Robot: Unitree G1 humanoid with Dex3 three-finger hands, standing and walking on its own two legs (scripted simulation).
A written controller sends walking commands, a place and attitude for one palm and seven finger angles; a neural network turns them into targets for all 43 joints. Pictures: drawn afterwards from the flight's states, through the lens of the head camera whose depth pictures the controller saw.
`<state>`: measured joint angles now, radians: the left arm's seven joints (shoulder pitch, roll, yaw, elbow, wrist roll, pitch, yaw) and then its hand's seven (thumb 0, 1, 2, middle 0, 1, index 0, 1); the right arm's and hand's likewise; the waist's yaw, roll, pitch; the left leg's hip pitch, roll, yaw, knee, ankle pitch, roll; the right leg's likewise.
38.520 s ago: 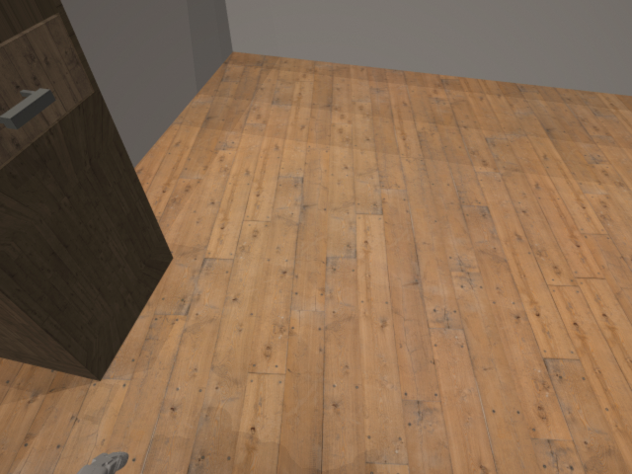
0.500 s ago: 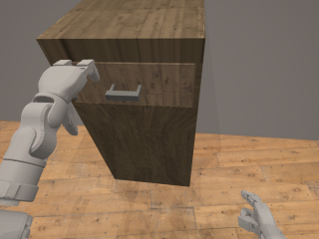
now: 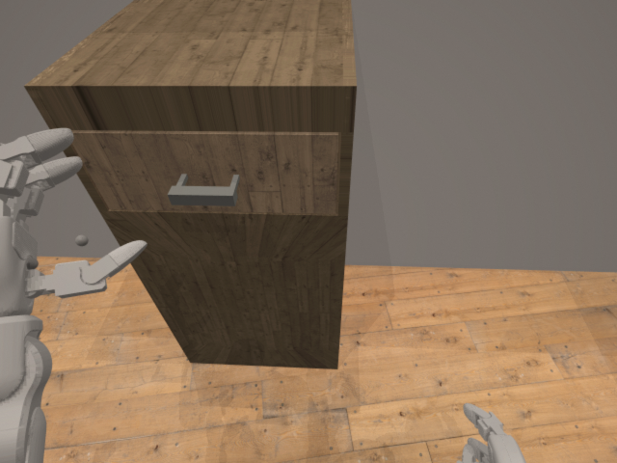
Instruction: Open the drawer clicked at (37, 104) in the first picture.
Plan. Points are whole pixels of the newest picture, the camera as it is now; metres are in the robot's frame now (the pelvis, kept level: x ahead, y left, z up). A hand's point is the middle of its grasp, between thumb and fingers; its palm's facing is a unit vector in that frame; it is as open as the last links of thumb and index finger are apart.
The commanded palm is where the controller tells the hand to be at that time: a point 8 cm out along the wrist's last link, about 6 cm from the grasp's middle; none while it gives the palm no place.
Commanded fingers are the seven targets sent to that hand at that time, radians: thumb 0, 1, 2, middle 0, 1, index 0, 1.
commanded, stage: draw the hand back to the body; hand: left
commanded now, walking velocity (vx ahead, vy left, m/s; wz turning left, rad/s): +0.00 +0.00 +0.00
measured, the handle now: (206, 187) +0.53 +0.25 +0.05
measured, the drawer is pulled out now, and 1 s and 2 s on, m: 0.00 0.00 0.00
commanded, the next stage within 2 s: step back with the hand held close in 0.50 s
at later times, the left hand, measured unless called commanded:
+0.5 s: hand (22, 332) +0.15 +0.23 +0.24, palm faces +0.52 -0.78 -0.35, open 7.6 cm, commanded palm +0.10 +0.27 +0.24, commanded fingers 0.00 0.90 0.90 -0.20 -0.30 -0.20 -0.30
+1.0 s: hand (21, 354) +0.14 +0.23 +0.22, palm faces +0.42 -0.77 -0.48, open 7.4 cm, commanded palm +0.07 +0.29 +0.24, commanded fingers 0.00 0.90 0.90 -0.20 -0.30 -0.20 -0.30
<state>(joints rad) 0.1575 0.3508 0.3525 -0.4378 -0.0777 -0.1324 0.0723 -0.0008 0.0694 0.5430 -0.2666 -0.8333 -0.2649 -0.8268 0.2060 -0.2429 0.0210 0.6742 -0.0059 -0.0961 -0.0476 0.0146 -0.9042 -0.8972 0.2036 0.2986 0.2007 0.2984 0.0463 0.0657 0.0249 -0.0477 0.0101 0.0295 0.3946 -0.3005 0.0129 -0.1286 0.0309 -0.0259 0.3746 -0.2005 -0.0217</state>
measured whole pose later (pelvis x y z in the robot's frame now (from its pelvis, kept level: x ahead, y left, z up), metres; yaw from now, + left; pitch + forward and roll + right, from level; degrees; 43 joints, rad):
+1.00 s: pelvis -0.06 +0.01 -0.02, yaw +0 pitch +1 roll +0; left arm 0.54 0.47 0.50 -0.75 -0.01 -0.25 0.15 0.02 0.88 0.90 -0.21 -0.31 -0.21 -0.30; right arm 0.27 -0.21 -0.02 0.54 -0.04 -0.09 -0.07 0.01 -0.90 -0.90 0.20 0.30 0.20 0.30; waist -0.04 -0.05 -0.01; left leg -0.31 -0.01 0.03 0.60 -0.31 0.03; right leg -0.38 0.00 -0.03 0.56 -0.20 -0.01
